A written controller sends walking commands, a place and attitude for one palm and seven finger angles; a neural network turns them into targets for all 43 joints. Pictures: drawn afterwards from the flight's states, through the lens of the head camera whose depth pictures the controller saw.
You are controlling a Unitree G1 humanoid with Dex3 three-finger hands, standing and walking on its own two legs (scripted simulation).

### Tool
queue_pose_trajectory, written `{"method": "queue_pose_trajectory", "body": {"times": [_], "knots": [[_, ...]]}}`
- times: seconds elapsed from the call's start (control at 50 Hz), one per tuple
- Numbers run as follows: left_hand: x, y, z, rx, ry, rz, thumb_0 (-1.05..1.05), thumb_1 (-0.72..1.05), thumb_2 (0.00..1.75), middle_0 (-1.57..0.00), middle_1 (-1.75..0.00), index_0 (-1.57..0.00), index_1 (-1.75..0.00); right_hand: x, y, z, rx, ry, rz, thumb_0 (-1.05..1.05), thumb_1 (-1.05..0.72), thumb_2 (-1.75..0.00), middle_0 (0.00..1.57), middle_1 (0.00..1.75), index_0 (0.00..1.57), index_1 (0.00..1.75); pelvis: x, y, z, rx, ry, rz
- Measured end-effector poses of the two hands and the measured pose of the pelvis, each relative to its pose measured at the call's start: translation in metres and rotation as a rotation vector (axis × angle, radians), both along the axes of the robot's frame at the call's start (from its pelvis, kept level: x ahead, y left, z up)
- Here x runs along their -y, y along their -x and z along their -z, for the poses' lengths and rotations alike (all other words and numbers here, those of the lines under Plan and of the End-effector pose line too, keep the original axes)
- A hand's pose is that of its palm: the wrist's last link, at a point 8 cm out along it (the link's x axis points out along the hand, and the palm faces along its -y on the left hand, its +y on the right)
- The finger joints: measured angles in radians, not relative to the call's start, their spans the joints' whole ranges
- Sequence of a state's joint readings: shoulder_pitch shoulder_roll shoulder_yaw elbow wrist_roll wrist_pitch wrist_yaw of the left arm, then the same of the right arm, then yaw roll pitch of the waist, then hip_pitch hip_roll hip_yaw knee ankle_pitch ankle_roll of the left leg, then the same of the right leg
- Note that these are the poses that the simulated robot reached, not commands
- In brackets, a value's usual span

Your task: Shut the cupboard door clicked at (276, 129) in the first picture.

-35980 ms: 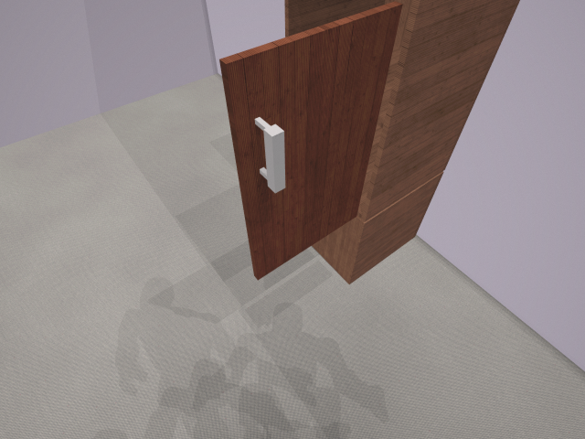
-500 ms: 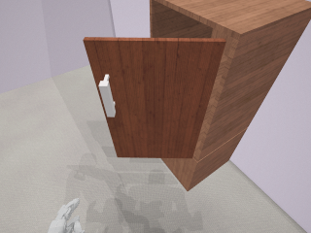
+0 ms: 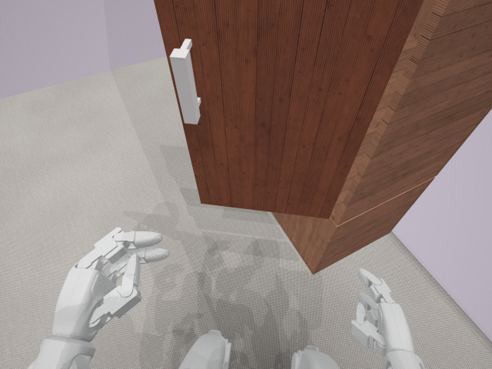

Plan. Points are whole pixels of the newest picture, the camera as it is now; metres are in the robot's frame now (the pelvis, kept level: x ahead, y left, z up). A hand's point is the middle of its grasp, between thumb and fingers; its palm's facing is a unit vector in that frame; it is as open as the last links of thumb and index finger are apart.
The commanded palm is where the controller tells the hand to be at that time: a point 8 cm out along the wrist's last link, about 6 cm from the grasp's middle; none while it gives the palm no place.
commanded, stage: raise the hand and make a fist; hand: left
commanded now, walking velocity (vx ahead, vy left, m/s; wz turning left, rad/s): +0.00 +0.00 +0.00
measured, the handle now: (189, 82) +0.53 +0.16 +0.17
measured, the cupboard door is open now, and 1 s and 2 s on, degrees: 55 55 55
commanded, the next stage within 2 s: bring the fist close to the handle in 1.28 s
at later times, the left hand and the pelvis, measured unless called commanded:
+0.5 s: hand (118, 252) +0.23 +0.19 +0.13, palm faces -0.01 -1.00 -0.05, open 3.2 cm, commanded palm +0.21 +0.25 +0.14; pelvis +0.02 +0.02 +0.04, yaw -1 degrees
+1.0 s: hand (106, 213) +0.26 +0.20 +0.17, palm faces -0.01 -1.00 -0.06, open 3.1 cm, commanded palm +0.23 +0.25 +0.17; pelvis +0.03 +0.01 +0.06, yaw -1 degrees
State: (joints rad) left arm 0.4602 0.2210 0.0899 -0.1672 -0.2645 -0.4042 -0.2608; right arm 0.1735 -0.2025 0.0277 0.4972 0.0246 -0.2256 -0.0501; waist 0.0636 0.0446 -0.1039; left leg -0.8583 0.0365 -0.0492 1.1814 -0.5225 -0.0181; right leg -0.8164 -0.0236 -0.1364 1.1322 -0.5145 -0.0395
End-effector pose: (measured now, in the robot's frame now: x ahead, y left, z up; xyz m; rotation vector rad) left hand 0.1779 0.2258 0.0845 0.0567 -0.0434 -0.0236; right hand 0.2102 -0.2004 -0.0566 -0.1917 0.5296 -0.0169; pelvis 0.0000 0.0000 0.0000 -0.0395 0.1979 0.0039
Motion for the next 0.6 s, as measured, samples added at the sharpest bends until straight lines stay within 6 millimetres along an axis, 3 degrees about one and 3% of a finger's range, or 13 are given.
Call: {"method": "queue_pose_trajectory", "body": {"times": [0.08,0.16,0.26,0.4,0.6], "knots": [[0.003,-0.016,0.000,-0.109,0.014,0.045,0.02,0.90,0.90,-0.68,-0.83,-0.69,-0.83,0.002,0.027,0.006,-0.087,-0.028,0.075,0.01,-0.90,-0.90,0.20,0.30,0.20,0.30,-0.002,-0.005,-0.010,0.009,-0.009,0.014],[-0.009,-0.021,-0.009,-0.128,0.011,-0.010,0.02,0.90,0.90,-0.76,-0.91,-0.76,-0.91,0.013,0.050,0.002,-0.142,-0.009,0.138,0.01,-0.90,-0.90,0.20,0.30,0.20,0.30,-0.006,-0.011,-0.020,0.020,-0.018,0.026],[-0.019,-0.022,-0.023,-0.068,0.002,-0.036,0.02,0.90,0.90,-0.85,-1.01,-0.85,-1.01,0.029,0.061,-0.007,-0.164,0.050,0.162,0.01,-0.90,-0.90,0.20,0.30,0.20,0.30,-0.011,-0.016,-0.027,0.030,-0.016,0.025],[-0.017,-0.029,-0.031,-0.059,0.009,0.007,0.02,0.90,0.90,-0.97,-1.15,-0.98,-1.15,0.034,0.047,-0.026,-0.105,0.087,0.164,0.01,-0.90,-0.90,0.20,0.30,0.20,0.30,-0.018,-0.020,-0.033,0.052,-0.013,0.024],[-0.024,-0.038,-0.057,-0.016,-0.001,-0.020,0.02,0.90,0.90,-1.16,-1.35,-1.16,-1.35,0.004,0.011,-0.048,-0.007,0.026,0.084,0.01,-0.90,-0.90,0.20,0.30,0.20,0.30,-0.020,-0.025,-0.045,0.093,-0.011,0.019]]}}
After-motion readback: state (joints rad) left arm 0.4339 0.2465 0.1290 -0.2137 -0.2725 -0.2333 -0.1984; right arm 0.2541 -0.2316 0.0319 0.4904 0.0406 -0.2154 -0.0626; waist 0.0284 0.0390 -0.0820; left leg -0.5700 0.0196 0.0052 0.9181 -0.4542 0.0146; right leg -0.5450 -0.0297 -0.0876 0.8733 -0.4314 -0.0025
